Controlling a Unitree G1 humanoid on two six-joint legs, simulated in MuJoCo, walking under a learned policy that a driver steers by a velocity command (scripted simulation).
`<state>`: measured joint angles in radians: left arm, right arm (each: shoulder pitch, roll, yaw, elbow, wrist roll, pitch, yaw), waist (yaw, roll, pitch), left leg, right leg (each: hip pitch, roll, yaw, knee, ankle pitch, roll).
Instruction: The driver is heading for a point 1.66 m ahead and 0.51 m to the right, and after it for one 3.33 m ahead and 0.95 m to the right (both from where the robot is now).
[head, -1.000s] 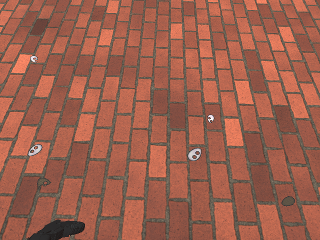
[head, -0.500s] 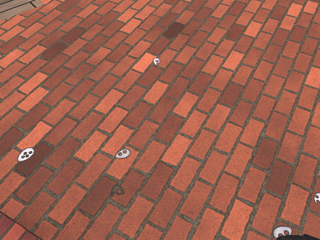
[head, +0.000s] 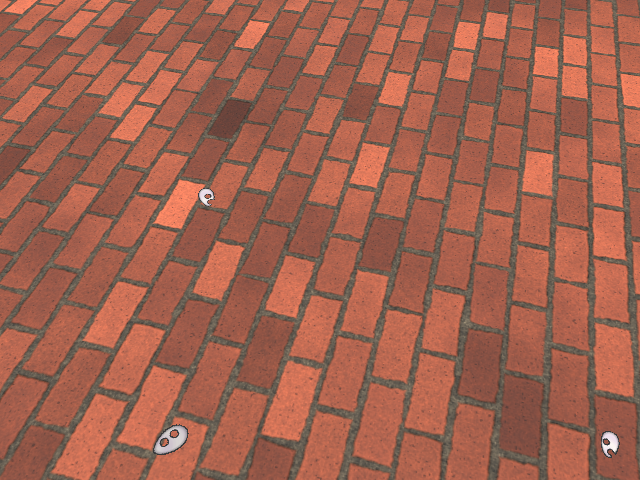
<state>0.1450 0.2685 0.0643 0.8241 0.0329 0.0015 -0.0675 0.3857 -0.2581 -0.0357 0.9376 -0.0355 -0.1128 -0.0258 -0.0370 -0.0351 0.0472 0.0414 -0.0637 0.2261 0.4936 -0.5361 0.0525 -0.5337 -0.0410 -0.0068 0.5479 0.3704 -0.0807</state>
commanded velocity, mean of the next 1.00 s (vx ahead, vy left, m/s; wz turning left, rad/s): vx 0.50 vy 0.00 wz -0.55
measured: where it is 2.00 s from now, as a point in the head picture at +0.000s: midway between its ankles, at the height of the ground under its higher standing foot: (471, 321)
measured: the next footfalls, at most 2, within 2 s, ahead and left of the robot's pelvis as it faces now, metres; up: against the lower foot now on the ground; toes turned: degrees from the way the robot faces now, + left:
right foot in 0.12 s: +0.23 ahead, -0.09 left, -0.11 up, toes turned -9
left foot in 0.52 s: +0.52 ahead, +0.06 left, -0.11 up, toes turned -19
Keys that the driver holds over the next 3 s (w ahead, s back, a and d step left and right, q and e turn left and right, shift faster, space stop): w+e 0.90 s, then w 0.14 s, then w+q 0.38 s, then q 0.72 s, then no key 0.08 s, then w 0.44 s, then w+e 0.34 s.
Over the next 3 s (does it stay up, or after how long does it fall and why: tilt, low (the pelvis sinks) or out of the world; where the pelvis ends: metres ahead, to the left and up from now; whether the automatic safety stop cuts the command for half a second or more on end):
stays up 1.09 -0.34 -0.08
